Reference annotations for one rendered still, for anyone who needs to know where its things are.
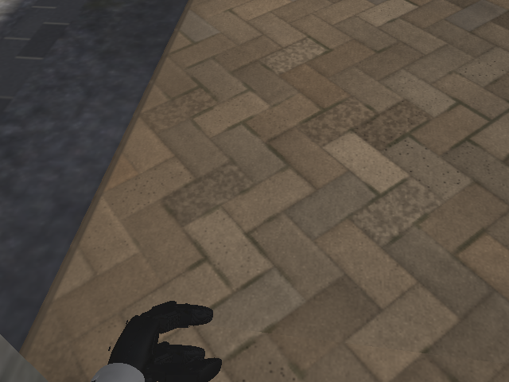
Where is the left robot forearm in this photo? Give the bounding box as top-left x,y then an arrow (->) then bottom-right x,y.
91,363 -> 145,382

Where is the left robot hand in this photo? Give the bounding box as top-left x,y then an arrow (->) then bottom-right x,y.
108,301 -> 222,382

